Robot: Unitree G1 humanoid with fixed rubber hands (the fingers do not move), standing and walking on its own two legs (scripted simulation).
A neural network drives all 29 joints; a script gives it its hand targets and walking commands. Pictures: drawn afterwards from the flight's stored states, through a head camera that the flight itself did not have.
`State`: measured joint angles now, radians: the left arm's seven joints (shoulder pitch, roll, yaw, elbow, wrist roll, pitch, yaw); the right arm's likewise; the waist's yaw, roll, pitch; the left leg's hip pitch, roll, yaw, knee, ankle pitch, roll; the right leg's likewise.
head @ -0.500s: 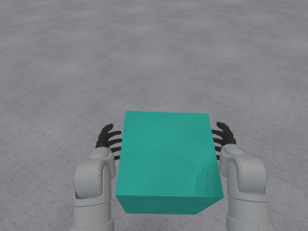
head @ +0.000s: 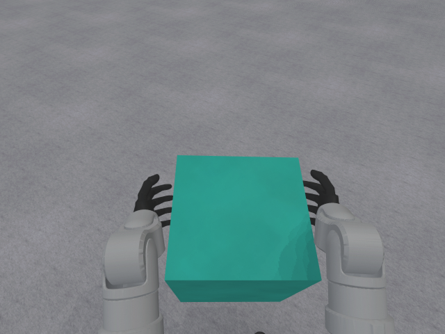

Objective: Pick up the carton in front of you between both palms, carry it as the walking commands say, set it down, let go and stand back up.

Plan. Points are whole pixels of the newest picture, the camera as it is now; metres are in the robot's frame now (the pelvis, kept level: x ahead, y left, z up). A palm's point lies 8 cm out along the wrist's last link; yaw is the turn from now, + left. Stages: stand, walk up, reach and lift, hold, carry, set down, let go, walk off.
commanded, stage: carry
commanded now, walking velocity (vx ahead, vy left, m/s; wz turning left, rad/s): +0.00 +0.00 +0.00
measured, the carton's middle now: (234, 236) +0.30 +0.00 +0.00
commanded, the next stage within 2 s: hold in 1.84 s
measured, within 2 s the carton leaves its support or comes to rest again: neither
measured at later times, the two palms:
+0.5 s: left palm (157, 155) +0.43 +0.15 +0.09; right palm (301, 149) +0.44 -0.14 +0.10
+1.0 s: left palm (152, 169) +0.42 +0.17 +0.07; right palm (293, 163) +0.42 -0.12 +0.07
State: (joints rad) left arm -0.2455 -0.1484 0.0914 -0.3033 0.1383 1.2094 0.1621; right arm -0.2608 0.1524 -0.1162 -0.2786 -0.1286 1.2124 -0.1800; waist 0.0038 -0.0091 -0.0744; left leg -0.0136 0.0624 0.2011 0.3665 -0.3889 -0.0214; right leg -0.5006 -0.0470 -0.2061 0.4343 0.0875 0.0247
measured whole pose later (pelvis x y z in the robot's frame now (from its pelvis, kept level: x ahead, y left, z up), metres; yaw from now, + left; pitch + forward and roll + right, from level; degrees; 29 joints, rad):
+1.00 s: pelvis +0.15 +0.02 +0.00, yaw +1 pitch +3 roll -1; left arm -0.23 -0.14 0.09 -0.09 0.17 1.16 0.14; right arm -0.25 0.15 -0.12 -0.09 -0.16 1.17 -0.18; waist 0.00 0.01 -0.14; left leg -0.16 0.04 0.12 0.53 -0.41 0.00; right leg -0.32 -0.07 -0.21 0.57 -0.29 -0.01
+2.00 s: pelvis +0.08 +0.02 +0.01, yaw +3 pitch -4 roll +0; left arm -0.24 -0.15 0.17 0.23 0.27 0.70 0.03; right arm -0.21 0.14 -0.17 0.16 -0.25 0.73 -0.02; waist -0.01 0.03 0.02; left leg -0.08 0.00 0.05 0.42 -0.27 0.02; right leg -0.19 -0.03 -0.09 0.39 -0.12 0.00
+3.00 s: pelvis +0.04 +0.00 -0.05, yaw +7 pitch +18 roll +0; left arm -0.59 -0.16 0.44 0.65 0.36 0.15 0.02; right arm -0.52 0.22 -0.46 0.51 -0.34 0.19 -0.10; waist -0.04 0.03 0.08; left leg -0.84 -0.04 -0.03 0.90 -0.37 0.01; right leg -0.92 0.01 -0.02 0.83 -0.22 -0.02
